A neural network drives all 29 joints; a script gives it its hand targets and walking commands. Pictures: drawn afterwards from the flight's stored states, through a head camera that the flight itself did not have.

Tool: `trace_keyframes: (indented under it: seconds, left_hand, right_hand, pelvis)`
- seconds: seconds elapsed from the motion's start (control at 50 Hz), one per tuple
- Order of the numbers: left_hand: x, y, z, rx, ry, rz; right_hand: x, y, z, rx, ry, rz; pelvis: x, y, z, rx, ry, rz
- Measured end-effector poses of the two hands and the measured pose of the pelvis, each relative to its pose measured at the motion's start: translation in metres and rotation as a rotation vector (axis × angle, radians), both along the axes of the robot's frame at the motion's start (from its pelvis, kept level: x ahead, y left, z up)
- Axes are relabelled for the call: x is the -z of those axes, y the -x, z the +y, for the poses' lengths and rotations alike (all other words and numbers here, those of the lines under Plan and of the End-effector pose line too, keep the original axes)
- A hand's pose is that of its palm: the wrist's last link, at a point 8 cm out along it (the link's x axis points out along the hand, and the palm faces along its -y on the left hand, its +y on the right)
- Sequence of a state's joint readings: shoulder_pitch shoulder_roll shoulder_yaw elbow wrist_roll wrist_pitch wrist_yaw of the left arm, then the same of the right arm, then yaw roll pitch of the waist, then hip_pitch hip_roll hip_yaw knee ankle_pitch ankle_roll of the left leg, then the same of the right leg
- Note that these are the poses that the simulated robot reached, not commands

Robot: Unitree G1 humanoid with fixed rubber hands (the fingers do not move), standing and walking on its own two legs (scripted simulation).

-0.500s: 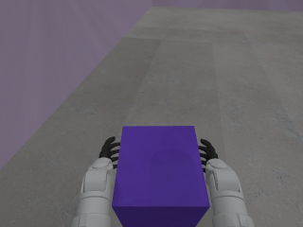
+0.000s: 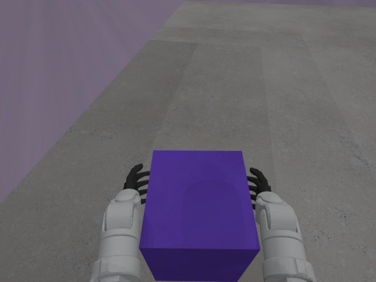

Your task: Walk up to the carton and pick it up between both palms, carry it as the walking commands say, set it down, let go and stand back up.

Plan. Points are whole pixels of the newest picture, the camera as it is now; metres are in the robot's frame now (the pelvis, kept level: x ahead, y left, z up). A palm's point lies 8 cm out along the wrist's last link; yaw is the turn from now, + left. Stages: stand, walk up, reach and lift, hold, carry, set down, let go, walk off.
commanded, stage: reach and lift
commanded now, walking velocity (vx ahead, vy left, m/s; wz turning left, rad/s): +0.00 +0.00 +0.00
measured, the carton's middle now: (196, 218) +0.28 +0.01 -0.02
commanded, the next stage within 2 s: hold in 0.48 s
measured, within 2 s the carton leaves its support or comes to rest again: neither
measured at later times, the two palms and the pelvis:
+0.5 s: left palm (128, 205) +0.28 +0.16 +0.04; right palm (263, 212) +0.27 -0.13 +0.04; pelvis +0.00 +0.02 +0.00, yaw +0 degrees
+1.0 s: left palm (131, 206) +0.27 +0.15 +0.05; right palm (267, 211) +0.27 -0.14 +0.04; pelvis -0.02 +0.01 +0.00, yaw +0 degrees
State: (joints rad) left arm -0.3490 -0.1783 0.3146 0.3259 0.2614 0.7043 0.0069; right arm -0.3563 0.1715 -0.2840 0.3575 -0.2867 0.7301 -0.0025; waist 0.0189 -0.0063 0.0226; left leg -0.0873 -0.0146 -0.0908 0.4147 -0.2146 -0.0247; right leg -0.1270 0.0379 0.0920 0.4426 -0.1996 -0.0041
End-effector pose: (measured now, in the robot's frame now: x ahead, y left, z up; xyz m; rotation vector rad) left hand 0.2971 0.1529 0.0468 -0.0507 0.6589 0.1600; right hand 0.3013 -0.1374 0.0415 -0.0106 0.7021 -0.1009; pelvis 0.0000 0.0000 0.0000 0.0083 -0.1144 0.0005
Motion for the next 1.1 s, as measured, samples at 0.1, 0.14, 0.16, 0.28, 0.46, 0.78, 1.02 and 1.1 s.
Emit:
trace_keyframes:
  seconds: [0.1, 0.14, 0.16, 0.28, 0.46, 0.78, 1.02, 1.1]
  left_hand:
    - [0.003, 0.001, 0.004, 0.025, -0.026, 0.011]
    - [0.003, 0.002, 0.004, 0.038, -0.036, 0.014]
    - [0.004, 0.002, 0.004, 0.044, -0.040, 0.016]
    - [0.008, 0.003, 0.003, 0.077, -0.052, 0.028]
    - [0.009, 0.015, 0.004, 0.096, -0.060, 0.025]
    - [0.004, 0.023, 0.001, 0.048, -0.036, 0.014]
    - [0.001, 0.024, -0.004, 0.042, -0.036, 0.003]
    - [0.002, 0.024, -0.004, 0.040, -0.045, 0.012]
  right_hand:
    - [0.002, 0.001, 0.004, -0.015, 0.025, 0.008]
    - [0.001, 0.002, 0.004, -0.011, 0.028, 0.009]
    - [0.001, 0.003, 0.004, -0.008, 0.029, 0.010]
    - [0.004, 0.011, 0.002, 0.011, 0.036, 0.017]
    - [0.004, 0.026, 0.004, 0.021, 0.039, 0.007]
    - [0.006, 0.032, 0.001, 0.032, -0.007, -0.011]
    - [0.000, 0.028, -0.004, 0.014, 0.006, -0.022]
    - [0.002, 0.027, -0.004, 0.011, 0.000, -0.014]
  pelvis:
    - [-0.003, -0.009, 0.004, -0.008, 0.004, 0.005]
    - [-0.004, -0.012, 0.006, -0.010, 0.005, 0.006]
    - [-0.004, -0.013, 0.007, -0.009, 0.005, 0.007]
    - [-0.005, -0.015, 0.013, -0.002, 0.006, 0.011]
    - [-0.004, -0.007, 0.020, 0.009, 0.005, -0.001]
    - [0.004, 0.020, 0.016, 0.011, -0.005, -0.031]
    - [0.003, 0.016, 0.004, 0.001, -0.005, -0.030]
    - [0.003, 0.014, 0.003, -0.005, -0.003, -0.029]
